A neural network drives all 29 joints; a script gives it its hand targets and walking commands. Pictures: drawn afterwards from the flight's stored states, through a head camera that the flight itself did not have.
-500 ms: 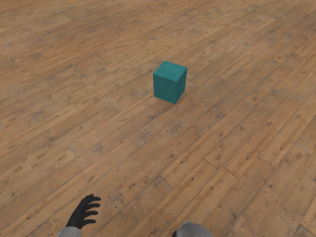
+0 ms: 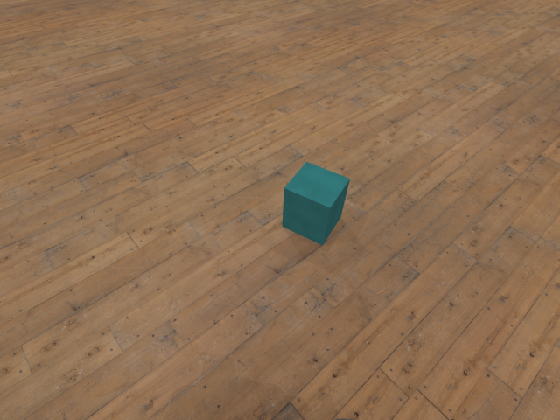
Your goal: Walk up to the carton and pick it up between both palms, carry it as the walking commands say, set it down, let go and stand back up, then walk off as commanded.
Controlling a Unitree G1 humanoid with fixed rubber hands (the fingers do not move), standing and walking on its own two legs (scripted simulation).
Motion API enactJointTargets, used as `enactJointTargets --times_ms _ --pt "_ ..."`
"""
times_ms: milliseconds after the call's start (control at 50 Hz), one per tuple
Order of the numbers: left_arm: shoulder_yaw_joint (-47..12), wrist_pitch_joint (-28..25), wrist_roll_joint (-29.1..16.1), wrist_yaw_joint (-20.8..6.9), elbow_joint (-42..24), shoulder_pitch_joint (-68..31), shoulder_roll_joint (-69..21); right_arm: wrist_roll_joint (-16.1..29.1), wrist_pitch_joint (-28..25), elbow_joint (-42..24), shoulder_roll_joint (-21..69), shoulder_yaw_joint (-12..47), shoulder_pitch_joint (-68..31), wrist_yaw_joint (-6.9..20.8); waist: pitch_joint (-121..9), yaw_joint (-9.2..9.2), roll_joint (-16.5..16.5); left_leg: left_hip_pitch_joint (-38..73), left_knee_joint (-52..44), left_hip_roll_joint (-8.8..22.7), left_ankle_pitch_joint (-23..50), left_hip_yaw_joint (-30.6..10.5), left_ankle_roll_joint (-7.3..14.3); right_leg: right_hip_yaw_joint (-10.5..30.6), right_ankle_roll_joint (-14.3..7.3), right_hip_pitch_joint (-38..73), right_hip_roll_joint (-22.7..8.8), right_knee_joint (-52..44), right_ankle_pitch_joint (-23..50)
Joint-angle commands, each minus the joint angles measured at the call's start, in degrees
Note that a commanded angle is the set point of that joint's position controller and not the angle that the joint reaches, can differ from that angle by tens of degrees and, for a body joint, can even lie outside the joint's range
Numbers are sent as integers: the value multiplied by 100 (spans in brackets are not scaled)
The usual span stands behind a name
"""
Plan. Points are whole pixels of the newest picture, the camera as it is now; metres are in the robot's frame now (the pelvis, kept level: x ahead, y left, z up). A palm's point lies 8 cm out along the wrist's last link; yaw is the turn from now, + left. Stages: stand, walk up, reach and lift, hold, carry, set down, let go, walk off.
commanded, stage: walk up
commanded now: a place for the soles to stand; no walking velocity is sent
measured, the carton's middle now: (314, 203) +1.10 -0.15 -0.63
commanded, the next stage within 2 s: none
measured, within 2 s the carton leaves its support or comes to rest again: neither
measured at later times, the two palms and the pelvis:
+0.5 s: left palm (196, 323) +0.30 +0.17 -0.10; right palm (484, 320) +0.32 -0.34 -0.10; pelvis +0.24 -0.09 +0.01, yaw +2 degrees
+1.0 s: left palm (260, 202) +0.60 +0.07 -0.10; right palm (506, 263) +0.45 -0.45 -0.11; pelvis +0.46 -0.18 -0.01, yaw +2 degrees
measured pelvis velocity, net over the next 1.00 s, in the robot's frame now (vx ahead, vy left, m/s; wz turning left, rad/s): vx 0.46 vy -0.18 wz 0.03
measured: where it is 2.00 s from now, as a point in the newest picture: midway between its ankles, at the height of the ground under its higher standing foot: (336, 323)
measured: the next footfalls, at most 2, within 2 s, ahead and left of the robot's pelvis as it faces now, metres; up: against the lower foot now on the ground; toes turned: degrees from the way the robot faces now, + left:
right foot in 0.30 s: +0.32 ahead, -0.20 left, +0.00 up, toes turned -4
left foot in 0.64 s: +0.43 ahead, +0.03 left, +0.00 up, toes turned +6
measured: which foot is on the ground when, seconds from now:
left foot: down 0.00-0.30, up 0.32-0.62, down 0.64-1.00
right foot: up 0.00-0.28, down 0.30-0.64, up 0.66-0.98, down 1.00-1.00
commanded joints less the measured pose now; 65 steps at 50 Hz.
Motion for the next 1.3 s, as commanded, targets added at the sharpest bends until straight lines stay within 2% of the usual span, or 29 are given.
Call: enactJointTargets --times_ms 0,80,160,220,260,280,300,320,340,380,460,580,600,620,640,660,700,760,820,920,960,980,1000,1020,1040,1100,1220,1240,1280 --pt "77 -58 20 -97 -541 -207 163 -1 -177 -30 -849 -208 525 -45 292 -156 947 895 -2416 1714 -1150 -2346 1152 404 150 -1664 -596 -223 543" --pt "-5 -70 -2 -200 -632 -828 -163 -8 -298 220 -876 -243 742 19 343 -192 899 891 -2329 1377 319 -1189 1011 119 130 -1347 -645 -1460 1568" --pt "-35 -135 -9 -268 -667 -1335 -224 72 -226 322 -1104 -323 866 103 427 -252 1018 390 -2224 1201 594 -544 754 -309 -60 13 -346 -2639 2525" --pt "57 -134 15 -205 -569 -1170 5 23 -60 328 -1249 -356 990 106 480 -193 1127 542 -1794 1331 512 -597 610 -311 -87 741 -186 -3110 2049" --pt "212 -173 38 -65 -355 -464 325 4 75 235 -1126 -288 1081 133 36 143 627 350 -151 1004 1046 -249 440 -380 -230 1980 64 -3430 1372" --pt "354 -218 88 42 -306 246 724 -8 127 62 -855 -189 1166 152 -585 471 -119 -480 1554 715 471 -77 232 796 -550 3040 -796 -3390 1060" --pt "413 -186 -29 151 -465 439 1282 95 134 -245 -282 -31 1399 200 -1312 442 -1248 -1450 3309 -144 -2052 -223 -91 3198 -1178 3526 -2200 -4438 103" --pt "453 -82 -255 254 -407 370 1329 23 177 -371 -547 -168 1072 161 -961 529 -834 -1780 3797 -32 -1945 -823 -122 3803 -1494 2840 -2364 -5265 -834" --pt "369 -66 -257 316 -414 -19 1060 23 179 -410 -642 -159 871 157 -322 410 -656 -1953 4015 138 -1557 -785 -135 3290 -1620 2311 -2230 -5270 -1128" --pt "232 -124 -160 288 -330 -510 670 -6 155 -361 -607 -115 840 154 121 152 -565 -1734 3333 381 -1208 -813 -86 2240 -1477 1604 -1764 -5242 -578" --pt "119 -262 -99 218 -123 -482 342 -11 178 -280 -351 -112 796 200 34 -2 -436 -1139 1836 339 -905 -582 -127 1160 -1454 1150 -1493 -5117 929" --pt "105 -85 -186 74 -42 -466 478 -51 63 -343 -337 -200 668 151 181 -274 -119 1017 35 -241 469 -74 60 367 -956 -356 -1065 -4509 -1391" --pt "56 -51 -141 62 -104 -455 401 -58 41 -330 -496 -256 885 95 172 -421 63 1539 0 -187 141 -224 144 282 -819 -749 -926 -4080 -1645" --pt "-31 -29 -66 39 -231 -469 213 -60 6 -299 -760 -338 1268 9 89 -643 648 2037 -464 531 -753 -1273 278 -31 -565 -1286 -571 -2969 -1562" --pt "-113 -13 12 3 -422 -236 -31 -47 -1 -348 -1302 -456 1679 -83 -151 -713 1650 2208 -1765 2136 -2559 -4095 647 -488 -190 -1875 68 -894 -1196" --pt "8 80 107 -5 -516 -192 322 53 89 -261 -1551 -527 1590 -196 148 -627 1209 1746 -2543 2602 -3740 -5153 1083 -27 -32 -2126 -19 -24 -939" --pt "45 151 50 -6 -638 -586 434 44 64 -175 -1230 -412 932 -242 592 -460 985 1314 -2424 2274 -3297 -4199 1335 269 93 -2408 -508 350 -289" --pt "91 79 22 -58 -431 -291 318 7 -96 -101 -877 -265 490 -161 347 -167 1090 905 -2244 1728 -1231 -2580 1149 357 223 -1651 -679 -372 284" --pt "44 46 -28 -159 -472 -529 1 -62 -185 35 -904 -282 589 -96 269 -169 1129 745 -1906 1490 468 -1527 1085 141 188 -1140 -680 -1321 830" --pt "55 -15 -2 -256 -493 -707 -24 2 -55 42 -1194 -365 527 -30 225 -68 1263 -37 -1510 1238 103 -767 728 -371 4 676 -282 -2616 1726" --pt "141 -45 7 -182 -335 -259 202 -26 63 -9 -1129 -340 599 3 114 148 875 -334 -740 1056 -233 -592 508 -612 -27 1773 29 -3081 1448" --pt "237 -93 1 -100 -233 198 465 -58 123 -76 -938 -276 751 30 -154 369 282 -607 516 763 -67 -364 367 -334 -103 2500 -40 -3250 1100" --pt "336 -137 -36 6 -308 629 952 -65 148 -309 -525 -133 827 72 -583 591 -990 -1166 2436 241 -1081 -142 67 1406 -468 2804 -1353 -3878 616" --pt "404 -33 -196 113 -331 664 1402 50 217 -590 -279 -119 762 45 -656 543 -1546 -1928 3495 -295 -2217 -440 -46 3309 -1008 2423 -2145 -5185 -503" --pt "380 30 -293 191 -336 386 1210 4 259 -630 -449 -132 645 7 -220 459 -951 -2062 3856 27 -1908 -906 -68 3330 -1158 1997 -2251 -5333 -1236" --pt "176 -26 -170 237 -238 -303 651 -20 214 -434 -533 -117 780 33 315 84 -634 -1781 3199 335 -1391 -780 -88 2040 -1271 1319 -1727 -5221 -786" --pt "-70 -151 -240 282 -47 -413 356 77 204 -335 -159 -21 471 96 -44 -135 -403 -261 930 68 -62 -444 -112 333 -1123 945 -1407 -4261 3717" --pt "-131 -119 -294 275 -21 -394 345 89 199 -285 -93 5 459 78 -239 -202 -327 203 518 -52 458 -381 -53 139 -994 854 -1348 -3933 4097" --pt "-223 -28 -365 251 -56 -445 358 73 194 -212 -134 10 394 41 -349 -357 -180 1049 -328 -175 1559 -372 76 -17 -642 411 -1176 -3540 3318"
